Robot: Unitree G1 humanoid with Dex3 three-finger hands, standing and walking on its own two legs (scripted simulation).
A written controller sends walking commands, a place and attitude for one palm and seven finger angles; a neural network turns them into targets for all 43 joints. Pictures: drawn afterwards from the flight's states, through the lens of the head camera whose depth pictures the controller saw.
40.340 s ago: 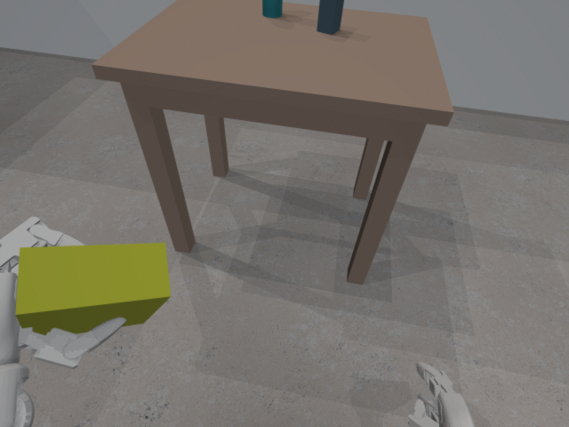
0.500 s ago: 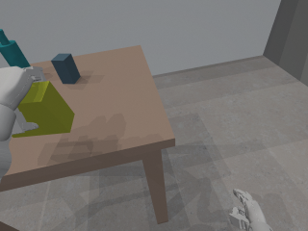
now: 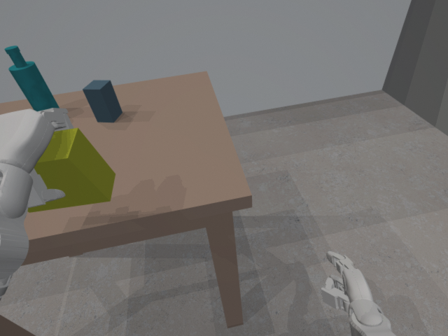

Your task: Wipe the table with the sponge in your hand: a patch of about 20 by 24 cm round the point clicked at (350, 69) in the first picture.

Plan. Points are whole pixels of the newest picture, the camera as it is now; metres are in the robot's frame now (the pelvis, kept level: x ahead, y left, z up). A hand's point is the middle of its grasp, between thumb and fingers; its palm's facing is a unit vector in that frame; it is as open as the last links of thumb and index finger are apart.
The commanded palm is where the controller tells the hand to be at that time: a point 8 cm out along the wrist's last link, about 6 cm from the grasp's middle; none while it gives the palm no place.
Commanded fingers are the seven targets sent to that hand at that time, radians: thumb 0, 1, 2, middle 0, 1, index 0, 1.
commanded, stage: bring the sponge back beside the body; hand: left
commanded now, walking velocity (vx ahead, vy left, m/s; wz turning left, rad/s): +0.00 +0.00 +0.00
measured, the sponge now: (59, 180) +0.25 +0.32 +0.20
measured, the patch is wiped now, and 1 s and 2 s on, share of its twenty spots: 1.00 1.00 1.00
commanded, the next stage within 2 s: step back with the hand held close in 0.78 s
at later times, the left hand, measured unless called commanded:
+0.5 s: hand (48, 187) +0.20 +0.27 +0.24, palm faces +0.34 -0.07 -0.94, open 9.8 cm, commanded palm +0.15 +0.28 +0.30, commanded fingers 0.00 0.10 1.30 -1.20 -1.60 -1.20 -1.60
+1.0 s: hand (71, 182) +0.22 +0.26 +0.23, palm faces +0.41 -0.60 -0.69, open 9.8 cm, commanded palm +0.14 +0.28 +0.29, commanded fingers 0.00 0.10 1.30 -1.20 -1.60 -1.20 -1.60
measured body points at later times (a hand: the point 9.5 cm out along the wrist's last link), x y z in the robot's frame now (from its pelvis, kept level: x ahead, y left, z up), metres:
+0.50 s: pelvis -0.01 -0.01 +0.00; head -0.05 -0.06 +0.44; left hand +0.18 +0.27 +0.29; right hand +0.25 -0.19 -0.06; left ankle +0.01 +0.12 -0.74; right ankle +0.04 -0.10 -0.74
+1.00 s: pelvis -0.01 +0.00 +0.00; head -0.04 -0.03 +0.44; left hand +0.19 +0.29 +0.27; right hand +0.24 -0.19 -0.05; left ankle +0.00 +0.12 -0.73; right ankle +0.04 -0.10 -0.74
